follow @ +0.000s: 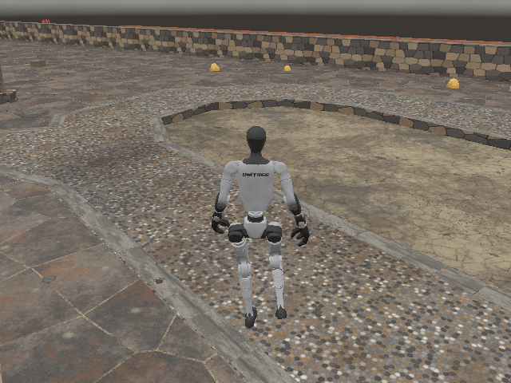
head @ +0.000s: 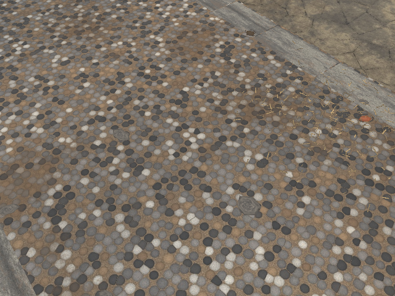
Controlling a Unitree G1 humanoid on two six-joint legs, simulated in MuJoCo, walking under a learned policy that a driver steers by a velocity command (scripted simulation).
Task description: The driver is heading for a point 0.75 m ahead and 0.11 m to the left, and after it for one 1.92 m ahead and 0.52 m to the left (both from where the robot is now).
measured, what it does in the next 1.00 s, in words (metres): walks ahead, turning left: right foot, then left foot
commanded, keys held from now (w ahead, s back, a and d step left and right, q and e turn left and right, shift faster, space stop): w+q+shift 0.42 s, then w+shift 0.16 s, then shift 0.42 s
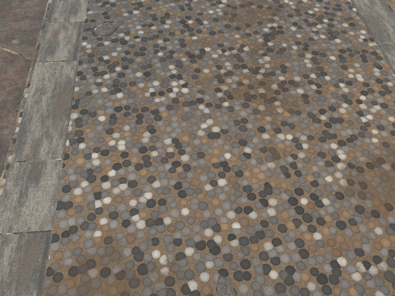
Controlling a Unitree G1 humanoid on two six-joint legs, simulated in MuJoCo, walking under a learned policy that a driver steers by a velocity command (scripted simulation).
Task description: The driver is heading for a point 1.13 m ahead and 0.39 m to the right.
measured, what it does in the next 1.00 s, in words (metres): walks ahead: right foot, then left foot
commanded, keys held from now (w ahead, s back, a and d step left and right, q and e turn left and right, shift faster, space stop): shift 0.78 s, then w+shift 0.22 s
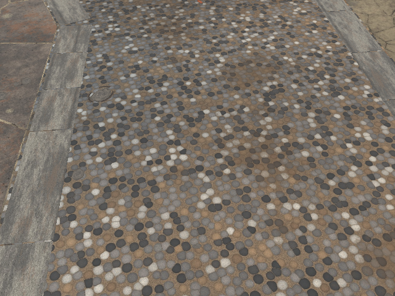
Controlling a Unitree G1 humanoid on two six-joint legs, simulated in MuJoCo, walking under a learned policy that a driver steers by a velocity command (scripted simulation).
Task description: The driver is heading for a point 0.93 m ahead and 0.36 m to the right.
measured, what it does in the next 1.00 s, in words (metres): walks ahead, turning right: right foot, then left foot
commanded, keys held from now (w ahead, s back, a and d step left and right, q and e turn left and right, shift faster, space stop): w+shift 0.38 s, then w+e+shift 0.62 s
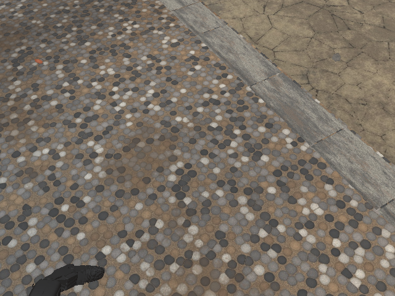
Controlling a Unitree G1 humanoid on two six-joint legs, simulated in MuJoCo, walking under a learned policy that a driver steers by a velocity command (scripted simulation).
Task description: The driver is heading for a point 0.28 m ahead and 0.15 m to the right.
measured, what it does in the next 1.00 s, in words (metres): walks ahead, turning right: right foot, then left foot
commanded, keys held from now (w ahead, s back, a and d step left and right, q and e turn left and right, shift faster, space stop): w+e+shift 0.08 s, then shift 0.92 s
